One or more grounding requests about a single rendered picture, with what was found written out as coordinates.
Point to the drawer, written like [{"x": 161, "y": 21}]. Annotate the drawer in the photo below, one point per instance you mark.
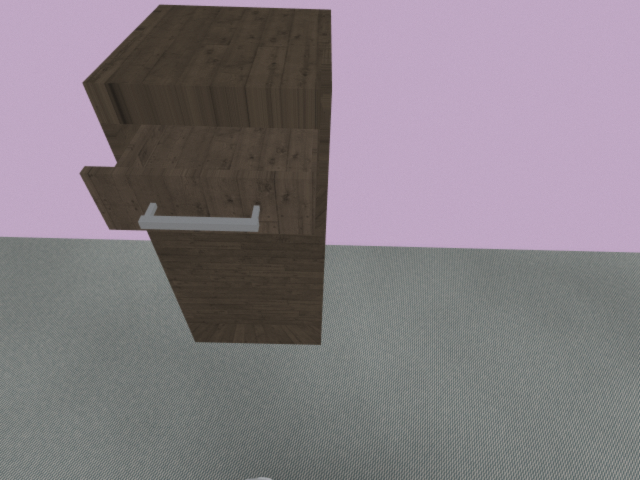
[{"x": 208, "y": 171}]

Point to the cabinet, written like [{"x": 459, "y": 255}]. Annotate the cabinet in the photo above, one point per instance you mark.
[{"x": 230, "y": 67}]

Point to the handle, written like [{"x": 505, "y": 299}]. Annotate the handle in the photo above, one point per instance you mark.
[{"x": 149, "y": 221}]

